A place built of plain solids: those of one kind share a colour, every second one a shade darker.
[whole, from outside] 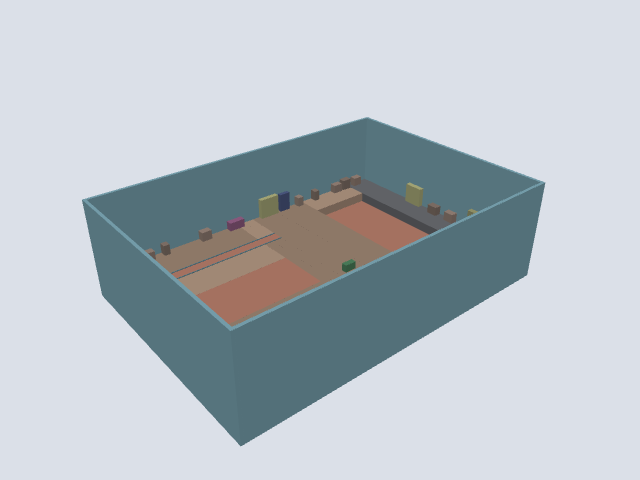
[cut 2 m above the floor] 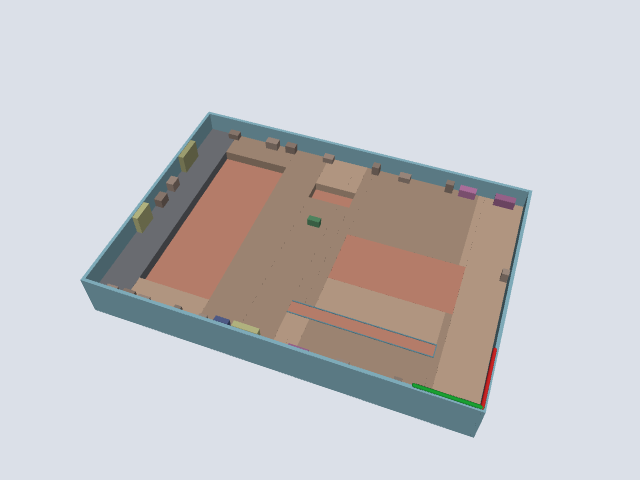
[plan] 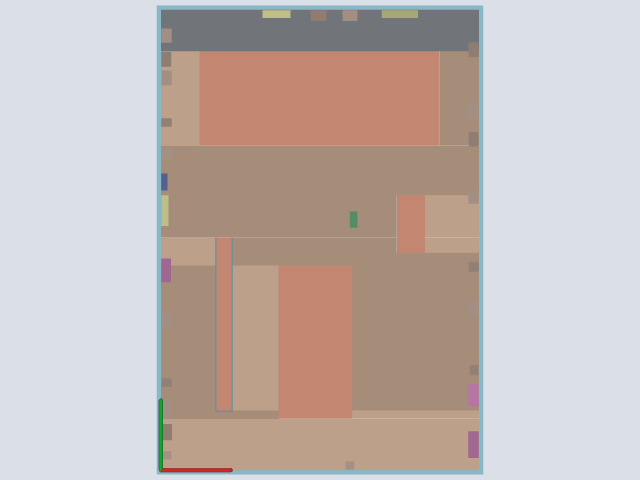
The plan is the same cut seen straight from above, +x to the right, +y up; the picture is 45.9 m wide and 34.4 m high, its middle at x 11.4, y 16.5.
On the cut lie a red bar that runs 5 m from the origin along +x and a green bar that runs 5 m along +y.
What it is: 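A vehicle workshop, tram depot or goods shed with inspection pits, wash bays, truck wells or a traverser pit in its floor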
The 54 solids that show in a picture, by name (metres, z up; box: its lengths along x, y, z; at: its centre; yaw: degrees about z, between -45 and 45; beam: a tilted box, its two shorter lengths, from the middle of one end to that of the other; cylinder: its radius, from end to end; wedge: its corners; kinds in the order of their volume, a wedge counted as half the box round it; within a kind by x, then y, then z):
{
 "floor_1": {"box": [2.77, 6.73, 2.4], "at": [1.39, 26.66, -1.2]},
 "floor_2": {"box": [3.98, 10.39, 2.4], "at": [1.99, 9.47, -1.2]},
 "floor_3": {"box": [3.98, 0.92, 2.4], "at": [1.99, 15.13, -1.2]},
 "floor_4": {"box": [3.98, 1.08, 2.4], "at": [1.99, 16.13, -1.2]},
 "floor_5": {"box": [8.43, 0.6, 2.4], "at": [4.21, 3.98, -1.2]},
 "floor_6": {"box": [3.37, 10.39, 2.4], "at": [6.75, 9.47, -1.2]},
 "floor_7": {"box": [16.91, 3.04, 2.4], "at": [8.46, 18.19, -1.2]},
 "floor_8": {"box": [11.85, 1.08, 2.4], "at": [10.98, 16.13, -1.2]},
 "floor_9": {"box": [22.8, 3.68, 2.4], "at": [11.4, 1.84, -1.2]},
 "floor_10": {"box": [22.8, 3.59, 2.4], "at": [11.4, 21.5, -1.2]},
 "floor_11": {"box": [17.74, 0.92, 2.4], "at": [13.93, 15.13, -1.2]},
 "floor_12": {"box": [9.09, 0.6, 2.4], "at": [18.25, 3.98, -1.2]},
 "floor_13": {"box": [9.09, 10.39, 2.4], "at": [18.25, 9.47, -1.2]},
 "floor_14": {"box": [3.87, 1.08, 2.4], "at": [20.86, 16.13, -1.2]},
 "floor_15": {"box": [3.87, 3.04, 2.4], "at": [20.86, 18.19, -1.2]},
 "floor_16": {"box": [2.81, 6.73, 2.4], "at": [21.39, 26.66, -1.2]},
 "bay_floor_1": {"box": [1.08, 12.39, 2.4], "at": [4.52, 10.47, -1.2]},
 "bay_floor_2": {"box": [5.28, 10.99, 2.4], "at": [11.07, 9.18, -1.2]},
 "bay_floor_3": {"box": [17.22, 6.73, 1.42], "at": [11.38, 26.66, -1.69]},
 "bay_floor_4": {"box": [2.02, 4.12, 1.52], "at": [17.92, 17.65, -1.64]},
 "wall_1": {"box": [0.3, 33.0, 10.0], "at": [-0.15, 16.5, 2.6]},
 "wall_2": {"box": [23.4, 0.3, 10.0], "at": [11.4, -0.15, 2.6]},
 "wall_3": {"box": [23.4, 0.3, 10.0], "at": [11.4, 33.15, 2.6]},
 "wall_4": {"box": [0.3, 33.0, 10.0], "at": [22.95, 16.5, 2.6]},
 "crates_1": {"box": [0.72, 1.05, 1.19], "at": [0.39, 29.45, 0.55]},
 "crates_2": {"box": [0.74, 1.28, 0.95], "at": [0.4, 4.38, 0.42]},
 "crates_3": {"box": [0.74, 1.08, 1.03], "at": [0.4, 10.7, 0.47]},
 "crates_4": {"box": [0.74, 1.07, 0.99], "at": [0.4, 28.11, 0.45]},
 "crates_5": {"box": [0.74, 1.01, 0.99], "at": [0.4, 31.14, 0.45]},
 "crates_6": {"box": [0.77, 1.16, 0.66], "at": [0.41, 2.73, 0.28]},
 "crates_7": {"box": [1.13, 0.78, 1.0], "at": [11.29, 32.58, 0.45]},
 "crates_8": {"box": [1.08, 0.77, 1.03], "at": [13.55, 32.59, 0.47]},
 "crates_9": {"box": [0.8, 1.27, 0.91], "at": [22.37, 25.77, 0.41]},
 "crates_10": {"box": [0.77, 1.12, 0.65], "at": [22.39, 11.62, 0.28]},
 "crates_11": {"box": [0.74, 1.03, 0.65], "at": [22.4, 19.61, 0.28]},
 "crates_12": {"box": [0.71, 1.04, 0.92], "at": [22.41, 23.72, 0.41]},
 "crates_13": {"box": [0.73, 1.09, 0.68], "at": [22.41, 30.14, 0.29]},
 "rack_1": {"box": [0.51, 2.21, 2.2], "at": [0.28, 18.61, 1.05]},
 "rack_2": {"box": [2.01, 0.56, 2.13], "at": [8.28, 32.69, 1.01]},
 "rack_3": {"box": [2.6, 0.57, 2.23], "at": [17.12, 32.69, 1.06]},
 "bench_1": {"box": [0.69, 1.71, 0.94], "at": [0.38, 14.32, 0.42]},
 "bench_2": {"box": [0.75, 1.92, 0.96], "at": [22.39, 1.83, 0.43]},
 "bench_3": {"box": [0.74, 1.61, 0.91], "at": [22.4, 5.38, 0.41]},
 "bin_1": {"box": [0.72, 0.61, 1.15], "at": [0.39, 1.06, 0.53]},
 "bin_2": {"box": [0.72, 0.69, 1.07], "at": [0.39, 22.62, 0.48]},
 "bin_3": {"box": [0.74, 0.61, 1.11], "at": [0.4, 6.29, 0.51]},
 "bin_4": {"box": [0.75, 0.6, 1.14], "at": [0.41, 24.92, 0.52]},
 "bin_5": {"box": [0.63, 0.61, 1.09], "at": [13.54, 0.34, 0.49]},
 "bin_6": {"box": [0.73, 0.72, 1.05], "at": [22.41, 14.59, 0.47]},
 "bin_7": {"box": [0.64, 0.75, 1.15], "at": [22.45, 7.17, 0.53]},
 "cupboard_1": {"box": [0.45, 1.21, 2.03], "at": [0.26, 20.66, 0.96]},
 "chest_1": {"box": [0.56, 1.17, 0.8], "at": [13.81, 17.96, 0.35]},
 "bay_kerb_1": {"box": [0.08, 12.47, 0.12], "at": [3.94, 10.43, 0.01]},
 "bay_kerb_2": {"box": [0.08, 12.47, 0.12], "at": [5.1, 10.43, 0.01]}
}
